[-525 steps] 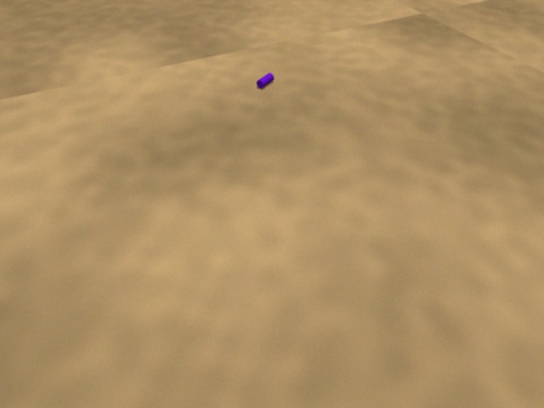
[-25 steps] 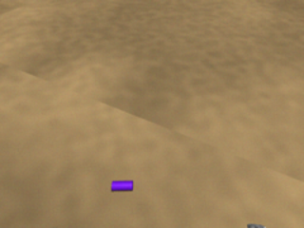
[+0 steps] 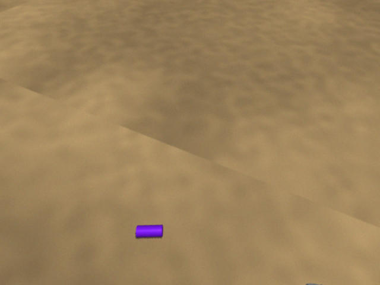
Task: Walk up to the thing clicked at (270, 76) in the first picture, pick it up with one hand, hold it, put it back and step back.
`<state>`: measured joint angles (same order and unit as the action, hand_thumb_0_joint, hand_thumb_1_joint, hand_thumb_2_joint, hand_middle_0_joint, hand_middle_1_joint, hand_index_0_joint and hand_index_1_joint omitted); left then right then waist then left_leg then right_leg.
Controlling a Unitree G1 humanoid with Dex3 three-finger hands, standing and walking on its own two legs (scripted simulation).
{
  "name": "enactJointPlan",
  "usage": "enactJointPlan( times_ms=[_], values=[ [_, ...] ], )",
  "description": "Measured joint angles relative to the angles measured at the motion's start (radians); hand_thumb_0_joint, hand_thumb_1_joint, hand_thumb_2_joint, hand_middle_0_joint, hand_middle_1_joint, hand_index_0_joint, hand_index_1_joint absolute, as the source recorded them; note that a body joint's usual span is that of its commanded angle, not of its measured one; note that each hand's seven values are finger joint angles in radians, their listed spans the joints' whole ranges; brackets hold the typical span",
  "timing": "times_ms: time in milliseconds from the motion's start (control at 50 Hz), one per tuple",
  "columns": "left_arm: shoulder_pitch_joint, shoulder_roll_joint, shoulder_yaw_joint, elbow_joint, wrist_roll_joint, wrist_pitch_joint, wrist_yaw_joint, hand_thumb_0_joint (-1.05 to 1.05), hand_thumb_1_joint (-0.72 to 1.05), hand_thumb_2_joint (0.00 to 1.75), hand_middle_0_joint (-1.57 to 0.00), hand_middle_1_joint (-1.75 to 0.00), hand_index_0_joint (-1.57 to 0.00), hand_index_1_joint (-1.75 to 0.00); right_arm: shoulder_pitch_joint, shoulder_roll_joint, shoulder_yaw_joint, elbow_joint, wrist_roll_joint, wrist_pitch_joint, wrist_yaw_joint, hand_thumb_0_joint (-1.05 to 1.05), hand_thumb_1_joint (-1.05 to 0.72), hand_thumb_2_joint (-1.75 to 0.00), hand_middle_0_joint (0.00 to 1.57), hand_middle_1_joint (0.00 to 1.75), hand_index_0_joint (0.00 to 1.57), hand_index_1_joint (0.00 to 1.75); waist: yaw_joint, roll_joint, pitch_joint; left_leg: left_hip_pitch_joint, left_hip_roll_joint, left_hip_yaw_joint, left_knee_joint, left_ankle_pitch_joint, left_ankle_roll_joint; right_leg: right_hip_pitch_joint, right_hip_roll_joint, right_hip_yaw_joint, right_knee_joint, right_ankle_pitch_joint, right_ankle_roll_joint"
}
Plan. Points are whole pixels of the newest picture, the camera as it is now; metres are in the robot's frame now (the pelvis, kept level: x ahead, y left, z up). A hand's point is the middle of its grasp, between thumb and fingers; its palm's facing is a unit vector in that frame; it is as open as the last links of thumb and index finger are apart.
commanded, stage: stand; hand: left
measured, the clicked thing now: (149, 231) +0.47 +0.21 -0.75
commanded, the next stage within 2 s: none
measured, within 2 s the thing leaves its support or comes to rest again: neither
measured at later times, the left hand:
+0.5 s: hand out of the picture +0.06 +0.24 -0.16, palm faces -0.02 -0.94 -0.34, open 7.4 cm
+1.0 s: hand out of the picture +0.06 +0.24 -0.16, palm faces -0.03 -0.94 -0.34, open 7.4 cm
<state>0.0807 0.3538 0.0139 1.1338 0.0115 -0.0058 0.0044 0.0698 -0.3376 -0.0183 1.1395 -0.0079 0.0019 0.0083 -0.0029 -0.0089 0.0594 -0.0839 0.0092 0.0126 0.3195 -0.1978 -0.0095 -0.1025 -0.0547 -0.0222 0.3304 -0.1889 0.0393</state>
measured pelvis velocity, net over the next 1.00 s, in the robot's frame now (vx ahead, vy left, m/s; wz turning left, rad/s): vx -0.01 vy -0.02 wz -0.01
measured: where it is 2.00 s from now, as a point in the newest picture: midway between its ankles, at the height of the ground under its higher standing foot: outside the picture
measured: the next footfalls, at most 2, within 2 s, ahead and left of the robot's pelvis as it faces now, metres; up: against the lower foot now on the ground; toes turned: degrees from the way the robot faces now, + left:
none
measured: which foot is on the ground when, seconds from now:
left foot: down 0.00-1.00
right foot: down 0.00-1.00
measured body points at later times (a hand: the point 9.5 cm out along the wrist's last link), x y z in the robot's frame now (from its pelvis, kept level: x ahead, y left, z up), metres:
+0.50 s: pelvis -0.01 -0.01 +0.00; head -0.01 -0.01 +0.45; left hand +0.06 +0.29 -0.13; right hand +0.06 -0.31 -0.13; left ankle -0.01 +0.12 -0.75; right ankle -0.01 -0.14 -0.75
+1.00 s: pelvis -0.01 -0.02 +0.00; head -0.01 -0.01 +0.45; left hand +0.06 +0.29 -0.13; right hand +0.05 -0.32 -0.13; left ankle -0.01 +0.12 -0.75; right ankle -0.01 -0.14 -0.75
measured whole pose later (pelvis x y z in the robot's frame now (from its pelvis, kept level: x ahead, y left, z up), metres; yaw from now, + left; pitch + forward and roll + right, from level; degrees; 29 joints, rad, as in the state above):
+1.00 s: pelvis -0.01 -0.02 +0.00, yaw +0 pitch -2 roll +0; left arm 0.11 0.36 0.00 1.13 0.01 0.00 -0.01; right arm 0.11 -0.35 0.00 1.15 -0.01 0.00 0.01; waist 0.00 0.00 0.05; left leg -0.10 0.04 0.01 0.32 -0.18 -0.03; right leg -0.12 -0.03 -0.03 0.33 -0.17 0.01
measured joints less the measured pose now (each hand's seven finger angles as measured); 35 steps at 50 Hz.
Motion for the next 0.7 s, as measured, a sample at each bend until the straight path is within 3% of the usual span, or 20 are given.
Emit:
enactJointPlan(
  times_ms=[700],
  values=[
    [0.037, 0.004, -0.011, 0.003, 0.003, 0.001, -0.01, 0.01, 0.9, 0.9, -0.2, -0.3, -0.21, -0.3, 0.035, -0.009, 0.01, 0.012, -0.003, 0.0, 0.003, 0.0, -0.91, -0.9, 0.2, 0.3, 0.2, 0.3, 0.003, 0.01, -0.008, -0.01, 0.027, -0.008, -0.003, 0.024, -0.021, -0.007, 0.027, -0.007, -0.01, 0.027, -0.023]
  ],
)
